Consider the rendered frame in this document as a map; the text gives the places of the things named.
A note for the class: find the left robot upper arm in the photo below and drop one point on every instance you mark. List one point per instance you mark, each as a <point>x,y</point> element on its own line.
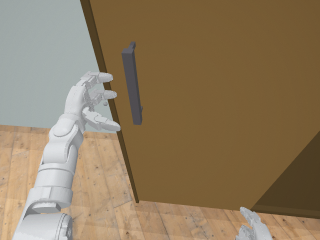
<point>50,226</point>

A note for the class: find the robot right hand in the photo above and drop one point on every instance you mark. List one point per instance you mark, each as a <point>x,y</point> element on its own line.
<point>259,230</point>

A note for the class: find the left robot forearm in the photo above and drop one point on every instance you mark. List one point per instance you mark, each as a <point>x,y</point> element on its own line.
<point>52,190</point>

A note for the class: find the wardrobe door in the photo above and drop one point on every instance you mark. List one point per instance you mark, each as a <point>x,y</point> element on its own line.
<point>298,187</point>
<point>229,89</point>

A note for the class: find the handle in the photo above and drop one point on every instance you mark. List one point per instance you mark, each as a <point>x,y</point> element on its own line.
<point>130,70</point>

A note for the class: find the robot left hand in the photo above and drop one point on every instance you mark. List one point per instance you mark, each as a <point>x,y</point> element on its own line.
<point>78,100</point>

